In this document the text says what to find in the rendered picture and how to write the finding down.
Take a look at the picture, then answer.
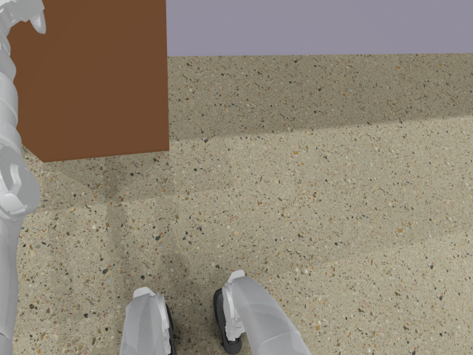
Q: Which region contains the left robot forearm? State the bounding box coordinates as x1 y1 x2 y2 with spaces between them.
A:
0 28 21 156

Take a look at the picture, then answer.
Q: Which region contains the robot right shin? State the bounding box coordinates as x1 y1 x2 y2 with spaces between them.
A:
223 270 245 341

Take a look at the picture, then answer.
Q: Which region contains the cabinet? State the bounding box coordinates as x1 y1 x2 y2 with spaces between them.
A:
7 0 169 163

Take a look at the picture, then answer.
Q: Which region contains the robot right thigh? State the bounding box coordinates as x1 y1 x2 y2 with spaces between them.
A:
222 276 312 355

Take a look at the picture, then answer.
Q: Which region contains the robot left upper arm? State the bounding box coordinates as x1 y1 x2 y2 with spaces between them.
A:
0 143 41 355

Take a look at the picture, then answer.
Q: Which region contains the robot left hand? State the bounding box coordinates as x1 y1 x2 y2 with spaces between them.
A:
0 0 46 37

